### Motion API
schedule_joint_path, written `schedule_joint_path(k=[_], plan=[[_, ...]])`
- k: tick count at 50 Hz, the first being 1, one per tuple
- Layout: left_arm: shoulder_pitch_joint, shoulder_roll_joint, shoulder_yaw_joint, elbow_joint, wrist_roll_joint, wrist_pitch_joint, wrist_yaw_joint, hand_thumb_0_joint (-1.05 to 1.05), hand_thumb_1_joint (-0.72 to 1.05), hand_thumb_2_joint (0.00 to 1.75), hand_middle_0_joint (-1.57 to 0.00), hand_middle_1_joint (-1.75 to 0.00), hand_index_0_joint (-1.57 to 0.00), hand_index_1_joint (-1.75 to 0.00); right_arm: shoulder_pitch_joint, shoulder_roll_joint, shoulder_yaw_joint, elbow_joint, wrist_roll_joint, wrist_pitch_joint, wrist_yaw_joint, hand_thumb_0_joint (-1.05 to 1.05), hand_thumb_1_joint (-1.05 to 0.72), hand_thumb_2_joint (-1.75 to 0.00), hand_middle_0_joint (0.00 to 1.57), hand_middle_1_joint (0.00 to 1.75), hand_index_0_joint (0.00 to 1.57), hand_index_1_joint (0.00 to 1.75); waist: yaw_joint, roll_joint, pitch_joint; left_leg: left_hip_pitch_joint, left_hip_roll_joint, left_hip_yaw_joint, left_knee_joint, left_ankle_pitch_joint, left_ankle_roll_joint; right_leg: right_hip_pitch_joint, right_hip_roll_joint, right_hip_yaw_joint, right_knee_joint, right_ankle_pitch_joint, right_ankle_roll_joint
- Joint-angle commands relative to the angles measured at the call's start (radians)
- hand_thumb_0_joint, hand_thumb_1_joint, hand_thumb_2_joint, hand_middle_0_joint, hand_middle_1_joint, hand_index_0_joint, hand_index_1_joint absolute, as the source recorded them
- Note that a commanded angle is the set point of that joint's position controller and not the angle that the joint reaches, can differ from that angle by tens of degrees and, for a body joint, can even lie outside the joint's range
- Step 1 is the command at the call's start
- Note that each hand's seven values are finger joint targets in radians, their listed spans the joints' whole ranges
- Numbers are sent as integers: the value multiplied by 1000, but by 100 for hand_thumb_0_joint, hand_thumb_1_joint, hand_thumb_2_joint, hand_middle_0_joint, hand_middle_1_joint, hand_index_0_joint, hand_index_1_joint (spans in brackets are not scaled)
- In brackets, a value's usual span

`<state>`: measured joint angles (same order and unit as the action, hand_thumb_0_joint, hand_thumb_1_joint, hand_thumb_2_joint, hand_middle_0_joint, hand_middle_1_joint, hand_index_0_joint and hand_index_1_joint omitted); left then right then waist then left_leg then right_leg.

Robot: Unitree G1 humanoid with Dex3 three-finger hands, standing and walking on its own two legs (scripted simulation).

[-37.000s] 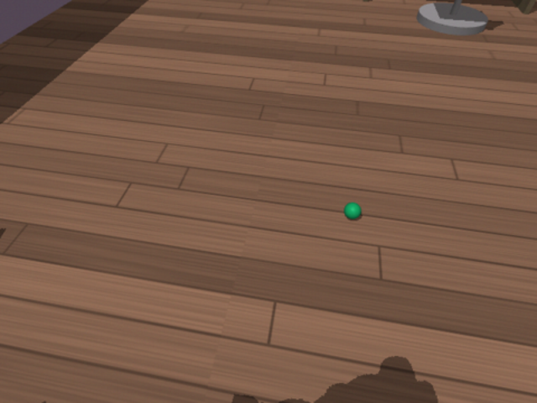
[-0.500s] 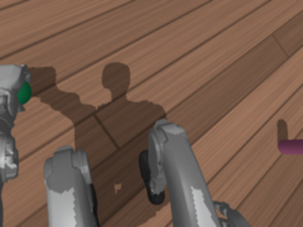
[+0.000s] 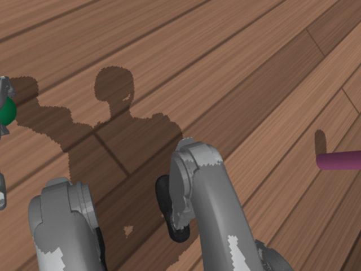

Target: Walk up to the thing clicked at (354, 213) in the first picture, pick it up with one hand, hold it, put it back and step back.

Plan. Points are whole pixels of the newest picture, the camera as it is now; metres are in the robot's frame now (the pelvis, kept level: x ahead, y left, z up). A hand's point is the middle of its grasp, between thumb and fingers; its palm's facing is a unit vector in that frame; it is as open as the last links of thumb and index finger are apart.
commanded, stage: rest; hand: left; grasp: from above
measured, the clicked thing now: out of the picture +0.49 +0.26 -0.22
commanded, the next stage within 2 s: open in 1.66 s
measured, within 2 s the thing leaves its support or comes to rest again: rests again in 1.40 s
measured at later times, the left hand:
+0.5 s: hand (0, 115) +0.49 +0.25 -0.24, palm faces -0.45 -0.08 -0.89, open 9.8 cm
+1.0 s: hand (4, 116) +0.49 +0.25 -0.25, palm faces -0.46 -0.09 -0.89, open 9.8 cm
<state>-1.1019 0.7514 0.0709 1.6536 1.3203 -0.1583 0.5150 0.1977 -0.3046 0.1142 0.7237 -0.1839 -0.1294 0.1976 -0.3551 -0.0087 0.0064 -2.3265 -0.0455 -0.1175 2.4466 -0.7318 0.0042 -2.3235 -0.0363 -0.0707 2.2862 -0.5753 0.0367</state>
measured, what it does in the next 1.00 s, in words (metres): stands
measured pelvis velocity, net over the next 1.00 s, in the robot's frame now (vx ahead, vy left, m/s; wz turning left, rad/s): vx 0.00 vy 0.00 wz -0.07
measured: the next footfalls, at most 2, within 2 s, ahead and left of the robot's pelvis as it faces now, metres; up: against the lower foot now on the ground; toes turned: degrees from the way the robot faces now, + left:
none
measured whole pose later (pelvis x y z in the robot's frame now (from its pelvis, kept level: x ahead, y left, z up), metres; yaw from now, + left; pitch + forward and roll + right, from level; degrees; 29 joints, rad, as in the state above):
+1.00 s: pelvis +0.00 +0.00 -0.02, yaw -4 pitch +31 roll -13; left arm -1.13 0.94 0.13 1.77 1.37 -0.20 0.61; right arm 0.19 -0.36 0.22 0.67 -0.24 -0.23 0.28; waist -0.44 -0.09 0.13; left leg -2.33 -0.04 -0.19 2.53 -0.75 0.00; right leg -2.30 -0.02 -0.13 2.31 -0.55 0.05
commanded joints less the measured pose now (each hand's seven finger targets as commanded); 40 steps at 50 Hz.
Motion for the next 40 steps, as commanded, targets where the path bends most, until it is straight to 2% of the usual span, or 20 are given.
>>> schedule_joint_path(k=[1, 2, 3, 4, 5, 9, 10, 14, 16, 21, 23, 25, 27, 28, 29, 32, 34, 37, 39, 40], plan=[[-352, 253, 54, -136, -12, -7, 52, 0, 54, 81, -88, -81, -92, -77, 239, -304, -89, 1, -5, -9, -3, 0, -90, -90, 20, 30, 20, 30, -48, 333, -676, 457, 5, 63, -273, 220, 20, 409, 40, -105, -175, 166, -64], [-330, 270, 59, -112, -3, -5, 51, 0, 52, 82, -89, -80, -91, -77, 244, -306, -83, -3, -1, -8, -2, 0, -90, -90, 20, 30, 20, 30, -31, 349, -669, 449, 2, 63, -279, 230, 16, 407, 38, -104, -163, 168, -67], [-340, 245, 48, -102, -12, -9, 52, 0, 53, 82, -89, -80, -92, -77, 235, -298, -81, -3, -1, -11, 1, 0, -90, -90, 20, 30, 20, 30, -38, 361, -657, 453, 4, 60, -280, 221, 13, 390, 39, -106, -158, 158, -69], [-329, 256, 69, -75, 1, -9, 58, 0, 55, 82, -90, -81, -93, -78, 247, -310, -81, 3, -8, -12, 5, 0, -90, -90, 20, 30, 20, 30, -57, 360, -636, 456, 7, 51, -276, 226, 10, 375, 36, -113, -156, 163, -67], [-320, 262, 73, -77, 7, -13, 62, 0, 54, 81, -89, -81, -93, -77, 248, -304, -80, 4, -11, -10, 6, 0, -90, -90, 20, 30, 20, 30, -54, 358, -640, 447, 5, 58, -270, 225, 14, 400, 44, -114, -159, 165, -66], [-365, 260, 58, -83, 11, -28, 62, 0, 57, 81, -91, -82, -95, -78, 238, -308, -62, -8, -25, -27, 18, 0, -91, -90, 20, 30, 20, 30, -83, 356, -621, 435, 6, 63, -227, 224, 18, 407, 45, -116, -157, 172, -65], [-337, 313, 86, -91, 21, -32, 66, 0, 57, 81, -90, -84, -94, -80, 247, -319, -63, -4, -24, -27, 17, 0, -91, -90, 20, 30, 20, 30, -67, 373, -626, 434, 5, 66, -235, 226, 18, 428, 47, -119, -165, 170, -65], [-329, 298, 79, -86, 31, -39, 74, 0, 63, 80, -93, -84, -98, -79, 242, -329, -60, -11, -35, -35, 29, 0, -91, -90, 20, 30, 20, 30, -79, 411, -615, 477, 11, 47, -234, 240, 4, 395, 45, -135, -142, 175, -67], [-324, 320, 91, -97, 37, -43, 80, 0, 65, 82, -95, -84, -100, -80, 242, -340, -59, -15, -38, -38, 35, 0, -91, -90, 20, 30, 20, 30, -78, 427, -619, 490, 13, 40, -235, 246, 2, 389, 44, -141, -137, 178, -66], [-310, 346, 104, -118, 36, -44, 99, 0, 66, 85, -97, -83, -101, -80, 252, -352, -59, -8, -42, -47, 50, 0, -91, -90, 20, 30, 20, 30, -76, 460, -639, 522, 19, 33, -226, 305, -3, 414, 47, -148, -127, 226, -64], [-312, 333, 92, -77, 32, -41, 99, 0, 68, 84, -97, -84, -102, -80, 241, -348, -48, -12, -46, -54, 59, 0, -91, -90, 20, 30, 20, 30, -93, 426, -592, 477, 19, 37, -212, 270, 2, 405, 52, -149, -129, 206, -65], [-304, 350, 100, -77, 29, -39, 106, 0, 67, 82, -98, -83, -102, -79, 239, -355, -51, -10, -42, -54, 59, 0, -91, -90, 20, 30, 20, 30, -83, 423, -603, 460, 17, 39, -214, 262, 7, 426, 54, -147, -138, 204, -64], [-310, 343, 94, -67, 23, -35, 107, 0, 67, 83, -96, -85, -101, -80, 248, -352, -43, -7, -45, -59, 65, 0, -91, -90, 20, 30, 20, 30, -97, 412, -587, 453, 17, 46, -207, 261, 12, 442, 56, -145, -145, 214, -59], [-286, 362, 108, -61, 23, -35, 113, 0, 67, 85, -97, -84, -101, -81, 251, -360, -44, -5, -46, -57, 64, 0, -91, -90, 20, 30, 20, 30, -85, 410, -594, 444, 17, 43, -214, 268, 11, 454, 56, -148, -146, 215, -61], [-298, 354, 97, -39, 26, -35, 111, 0, 67, 84, -98, -83, -102, -79, 246, -360, -38, -10, -47, -59, 66, 0, -91, -90, 20, 30, 20, 30, -100, 394, -565, 422, 15, 44, -201, 255, 14, 445, 57, -147, -145, 206, -62], [-315, 367, 94, -33, 26, -41, 106, 0, 67, 82, -97, -83, -101, -79, 234, -365, -30, -18, -45, -67, 67, 0, -91, -90, 20, 30, 20, 30, -110, 369, -534, 397, 17, 40, -199, 209, 19, 431, 58, -150, -154, 167, -61], [-302, 370, 94, -34, 23, -44, 108, 0, 66, 79, -96, -82, -101, -77, 233, -379, -33, -20, -41, -71, 63, 0, -91, -90, 20, 30, 20, 30, -100, 388, -541, 431, 20, 23, -219, 202, 11, 410, 55, -157, -150, 155, -64], [-326, 366, 70, -38, 32, -48, 108, 0, 68, 79, -97, -83, -102, -78, 222, -372, -20, -26, -45, -81, 71, 0, -91, -90, 20, 30, 20, 30, -117, 396, -539, 459, 26, 15, -211, 206, 9, 408, 58, -160, -140, 168, -59], [-332, 387, 86, -30, 28, -51, 117, 0, 68, 80, -97, -82, -102, -78, 228, -375, -15, -23, -45, -81, 72, 0, -91, -90, 20, 30, 20, 30, -119, 409, -553, 457, 27, 12, -211, 223, 9, 430, 59, -160, -140, 183, -59], [-315, 398, 89, -38, 24, -52, 121, 0, 68, 83, -98, -83, -102, -79, 219, -376, -14, -25, -42, -82, 69, 0, -91, -90, 20, 30, 20, 30, -104, 406, -560, 459, 27, 11, -218, 223, 9, 431, 60, -160, -143, 182, -60]])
